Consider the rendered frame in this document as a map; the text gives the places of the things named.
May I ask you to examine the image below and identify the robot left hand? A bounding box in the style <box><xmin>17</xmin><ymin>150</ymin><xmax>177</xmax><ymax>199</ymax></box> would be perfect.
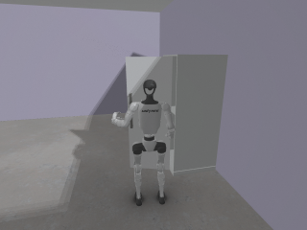
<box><xmin>112</xmin><ymin>112</ymin><xmax>125</xmax><ymax>120</ymax></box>

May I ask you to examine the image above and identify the fridge door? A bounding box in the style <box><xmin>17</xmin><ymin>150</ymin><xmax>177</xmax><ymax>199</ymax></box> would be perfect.
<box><xmin>125</xmin><ymin>57</ymin><xmax>173</xmax><ymax>170</ymax></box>

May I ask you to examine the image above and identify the humanoid robot torso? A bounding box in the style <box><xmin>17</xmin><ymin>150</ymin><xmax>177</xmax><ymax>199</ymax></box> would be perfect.
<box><xmin>137</xmin><ymin>100</ymin><xmax>162</xmax><ymax>152</ymax></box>

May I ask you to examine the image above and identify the left robot upper arm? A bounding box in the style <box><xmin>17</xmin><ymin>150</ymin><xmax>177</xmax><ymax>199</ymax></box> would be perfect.
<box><xmin>121</xmin><ymin>102</ymin><xmax>139</xmax><ymax>128</ymax></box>

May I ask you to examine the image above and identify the right robot forearm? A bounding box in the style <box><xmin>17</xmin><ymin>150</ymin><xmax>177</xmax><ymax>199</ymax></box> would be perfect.
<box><xmin>168</xmin><ymin>123</ymin><xmax>176</xmax><ymax>136</ymax></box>

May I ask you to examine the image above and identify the robot right shin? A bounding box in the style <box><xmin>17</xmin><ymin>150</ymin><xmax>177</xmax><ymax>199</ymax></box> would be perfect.
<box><xmin>157</xmin><ymin>164</ymin><xmax>165</xmax><ymax>197</ymax></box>

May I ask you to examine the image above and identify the left robot forearm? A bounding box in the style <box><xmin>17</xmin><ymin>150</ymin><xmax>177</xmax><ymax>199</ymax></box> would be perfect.
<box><xmin>111</xmin><ymin>117</ymin><xmax>124</xmax><ymax>127</ymax></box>

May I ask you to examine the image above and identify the right robot upper arm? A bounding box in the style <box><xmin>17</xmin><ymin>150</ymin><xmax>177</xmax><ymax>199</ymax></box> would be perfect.
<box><xmin>160</xmin><ymin>102</ymin><xmax>175</xmax><ymax>130</ymax></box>

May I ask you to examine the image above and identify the robot right hand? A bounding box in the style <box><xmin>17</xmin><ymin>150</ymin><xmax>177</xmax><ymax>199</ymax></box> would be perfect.
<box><xmin>165</xmin><ymin>133</ymin><xmax>174</xmax><ymax>139</ymax></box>

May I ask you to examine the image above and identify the handle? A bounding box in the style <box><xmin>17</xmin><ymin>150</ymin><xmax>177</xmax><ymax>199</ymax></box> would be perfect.
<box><xmin>129</xmin><ymin>93</ymin><xmax>133</xmax><ymax>128</ymax></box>

